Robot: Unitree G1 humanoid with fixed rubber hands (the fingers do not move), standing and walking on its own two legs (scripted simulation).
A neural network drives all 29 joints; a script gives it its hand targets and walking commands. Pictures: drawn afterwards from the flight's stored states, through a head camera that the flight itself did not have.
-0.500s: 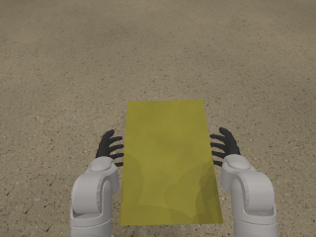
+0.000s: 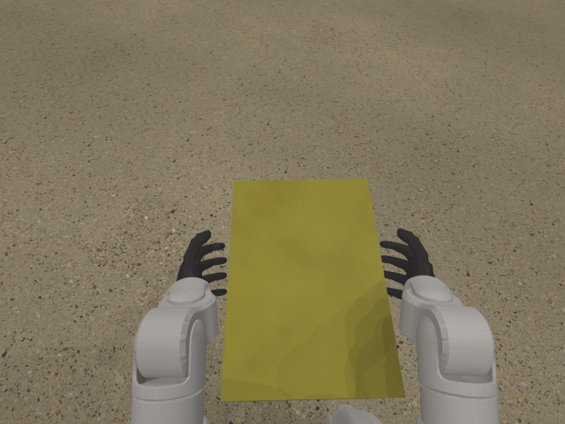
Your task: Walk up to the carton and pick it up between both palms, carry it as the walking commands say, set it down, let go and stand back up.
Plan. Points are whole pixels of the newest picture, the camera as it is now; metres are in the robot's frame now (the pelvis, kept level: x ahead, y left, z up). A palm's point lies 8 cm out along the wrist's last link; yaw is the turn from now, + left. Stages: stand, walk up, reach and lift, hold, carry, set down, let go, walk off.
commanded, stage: carry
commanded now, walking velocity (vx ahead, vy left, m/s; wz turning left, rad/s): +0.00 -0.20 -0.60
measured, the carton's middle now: (301, 292) +0.32 +0.01 -0.01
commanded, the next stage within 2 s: none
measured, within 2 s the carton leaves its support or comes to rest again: neither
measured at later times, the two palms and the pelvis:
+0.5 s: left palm (412, 335) +0.24 -0.12 +0.06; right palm out of the picture +0.15 -0.38 +0.06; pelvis -0.08 -0.15 -0.02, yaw -15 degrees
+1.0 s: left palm (469, 413) +0.15 -0.14 +0.10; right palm out of the picture +0.08 -0.41 +0.10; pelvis -0.15 -0.20 -0.01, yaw -16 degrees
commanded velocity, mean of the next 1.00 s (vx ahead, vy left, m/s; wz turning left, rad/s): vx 0.05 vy -0.06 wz -0.24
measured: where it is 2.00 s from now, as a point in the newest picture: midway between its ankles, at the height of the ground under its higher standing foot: outside the picture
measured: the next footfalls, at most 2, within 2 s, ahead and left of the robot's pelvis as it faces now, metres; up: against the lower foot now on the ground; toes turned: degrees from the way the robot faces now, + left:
right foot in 0.26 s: +0.02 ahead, -0.27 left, +0.00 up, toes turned -20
left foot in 0.64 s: -0.06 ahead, -0.10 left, +0.00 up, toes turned -6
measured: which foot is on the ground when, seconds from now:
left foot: down 0.00-0.26, up 0.28-0.62, down 0.64-1.00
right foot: up 0.00-0.24, down 0.26-0.68, up 0.70-0.84, down 0.86-1.00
